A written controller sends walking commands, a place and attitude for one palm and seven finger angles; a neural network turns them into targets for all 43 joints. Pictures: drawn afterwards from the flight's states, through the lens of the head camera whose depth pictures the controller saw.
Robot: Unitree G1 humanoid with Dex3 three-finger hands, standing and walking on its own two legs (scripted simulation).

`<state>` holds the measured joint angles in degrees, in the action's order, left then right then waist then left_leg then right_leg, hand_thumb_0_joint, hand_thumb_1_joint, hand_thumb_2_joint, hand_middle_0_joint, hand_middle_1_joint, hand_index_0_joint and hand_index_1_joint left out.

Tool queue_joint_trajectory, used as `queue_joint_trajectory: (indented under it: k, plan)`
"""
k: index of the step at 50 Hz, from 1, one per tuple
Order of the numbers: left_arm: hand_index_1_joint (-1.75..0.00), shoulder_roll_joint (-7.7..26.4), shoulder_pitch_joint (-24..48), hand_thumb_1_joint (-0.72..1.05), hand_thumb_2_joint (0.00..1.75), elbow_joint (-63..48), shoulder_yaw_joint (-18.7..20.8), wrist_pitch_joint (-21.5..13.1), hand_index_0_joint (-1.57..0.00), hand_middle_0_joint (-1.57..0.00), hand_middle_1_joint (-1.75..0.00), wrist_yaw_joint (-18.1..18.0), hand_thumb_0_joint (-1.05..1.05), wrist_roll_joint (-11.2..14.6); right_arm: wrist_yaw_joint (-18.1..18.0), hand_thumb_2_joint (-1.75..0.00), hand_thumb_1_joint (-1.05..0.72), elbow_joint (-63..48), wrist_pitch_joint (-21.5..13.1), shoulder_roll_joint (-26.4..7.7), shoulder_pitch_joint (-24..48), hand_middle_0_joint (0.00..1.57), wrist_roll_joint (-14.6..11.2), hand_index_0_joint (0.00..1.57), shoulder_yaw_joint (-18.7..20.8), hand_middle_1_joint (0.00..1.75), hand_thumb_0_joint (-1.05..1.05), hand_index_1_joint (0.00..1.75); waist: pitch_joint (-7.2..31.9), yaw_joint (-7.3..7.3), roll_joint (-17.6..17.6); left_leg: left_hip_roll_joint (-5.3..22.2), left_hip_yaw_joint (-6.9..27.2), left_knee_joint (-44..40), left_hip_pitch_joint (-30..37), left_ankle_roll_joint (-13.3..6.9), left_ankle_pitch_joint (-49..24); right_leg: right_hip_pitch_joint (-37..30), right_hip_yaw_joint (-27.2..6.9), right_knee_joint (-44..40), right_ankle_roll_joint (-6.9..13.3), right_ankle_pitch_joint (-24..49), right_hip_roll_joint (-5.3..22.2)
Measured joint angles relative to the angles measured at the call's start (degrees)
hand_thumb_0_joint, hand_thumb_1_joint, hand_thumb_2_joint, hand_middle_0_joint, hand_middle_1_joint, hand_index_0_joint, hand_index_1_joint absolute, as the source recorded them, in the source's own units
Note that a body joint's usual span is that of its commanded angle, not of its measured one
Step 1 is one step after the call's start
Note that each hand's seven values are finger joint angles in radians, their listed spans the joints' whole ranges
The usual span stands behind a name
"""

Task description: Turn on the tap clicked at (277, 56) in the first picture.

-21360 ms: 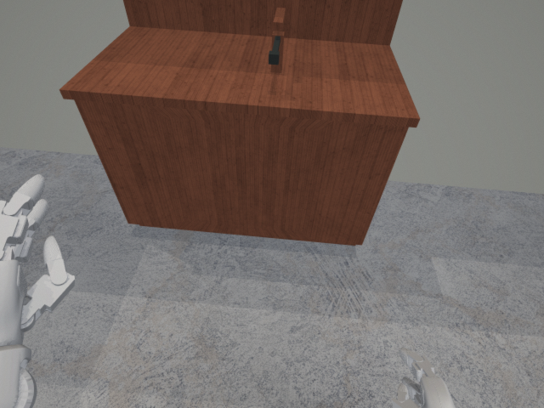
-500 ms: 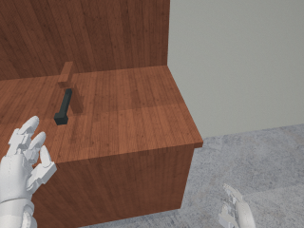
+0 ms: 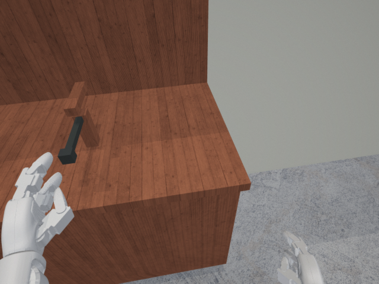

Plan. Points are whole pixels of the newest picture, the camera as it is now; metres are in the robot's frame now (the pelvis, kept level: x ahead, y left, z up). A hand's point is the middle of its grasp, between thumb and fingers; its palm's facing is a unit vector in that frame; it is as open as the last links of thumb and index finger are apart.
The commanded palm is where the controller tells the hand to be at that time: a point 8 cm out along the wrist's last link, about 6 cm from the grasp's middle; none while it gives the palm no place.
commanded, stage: turn the palm inward beside the body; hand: left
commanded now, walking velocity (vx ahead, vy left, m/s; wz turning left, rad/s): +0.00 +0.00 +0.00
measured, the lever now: (67, 156) +0.34 +0.34 +0.10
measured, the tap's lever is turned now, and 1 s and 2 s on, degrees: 0 0 0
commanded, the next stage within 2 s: reach beside the lever's end, fingers flat in 0.14 s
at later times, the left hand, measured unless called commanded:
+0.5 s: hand (71, 201) +0.20 +0.24 +0.14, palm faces +0.49 -0.86 -0.13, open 7.5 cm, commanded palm +0.16 +0.28 +0.15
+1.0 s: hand (61, 190) +0.23 +0.27 +0.13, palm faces +0.51 -0.85 -0.12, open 7.5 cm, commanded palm +0.19 +0.32 +0.13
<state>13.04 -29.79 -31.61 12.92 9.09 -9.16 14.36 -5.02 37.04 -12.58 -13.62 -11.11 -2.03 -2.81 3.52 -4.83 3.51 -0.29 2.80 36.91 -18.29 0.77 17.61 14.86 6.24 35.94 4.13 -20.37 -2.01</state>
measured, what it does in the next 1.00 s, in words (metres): stands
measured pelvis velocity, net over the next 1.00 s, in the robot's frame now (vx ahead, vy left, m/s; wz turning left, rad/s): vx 0.00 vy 0.00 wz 0.00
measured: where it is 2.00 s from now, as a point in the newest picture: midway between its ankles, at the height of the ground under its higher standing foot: outside the picture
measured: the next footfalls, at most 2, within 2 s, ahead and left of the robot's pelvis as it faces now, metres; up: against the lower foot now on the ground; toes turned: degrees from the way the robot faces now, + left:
none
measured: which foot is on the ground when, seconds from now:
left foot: down 0.00-1.00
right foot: down 0.00-1.00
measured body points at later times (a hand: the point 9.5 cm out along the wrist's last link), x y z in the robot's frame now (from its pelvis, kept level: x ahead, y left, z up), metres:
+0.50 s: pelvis +0.01 -0.01 +0.00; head -0.01 -0.04 +0.45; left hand +0.17 +0.28 +0.15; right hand +0.20 -0.23 -0.08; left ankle +0.02 +0.13 -0.72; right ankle -0.01 -0.07 -0.72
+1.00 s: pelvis +0.00 +0.00 +0.00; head -0.01 -0.02 +0.45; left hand +0.20 +0.32 +0.14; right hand +0.18 -0.23 -0.08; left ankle +0.02 +0.13 -0.72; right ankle -0.01 -0.07 -0.72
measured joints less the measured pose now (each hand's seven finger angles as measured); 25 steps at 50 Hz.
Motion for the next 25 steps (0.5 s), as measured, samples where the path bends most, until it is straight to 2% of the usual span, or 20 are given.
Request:
queue_joint_trajectory:
  k: [16, 25]
  plan:
    - [-0.3, -0.1, 0.5, 0.9, 0.9, 1.0, 0.2, -1.0, -0.2, -0.21, -0.3, 0.3, 0.02, -0.2, -0.1, -0.9, -0.9, -0.3, 0.4, -0.5, -0.5, 0.2, 0.0, 0.2, 0.6, 0.3, 0.02, 0.3, 0.3, 0.05, 0.0, 0.4, 0.3, -0.5, 0.5, 0.6, 0.5, -0.5, 0.2, -0.3, 0.6, -0.7, -0.4]
    - [-0.3, 1.0, 6.0, 0.9, 0.9, 7.9, 3.4, -0.6, -0.2, -0.21, -0.3, 0.3, 0.02, 0.3, -0.7, -0.9, -0.9, 0.9, 1.2, -0.2, 0.1, 0.2, -0.2, 0.2, 0.4, 0.3, 0.01, 0.3, -0.5, 0.26, -0.3, 0.7, 0.6, -0.9, 0.3, 0.8, -0.1, -0.4, 0.5, -0.9, 1.0, -0.1, -0.8]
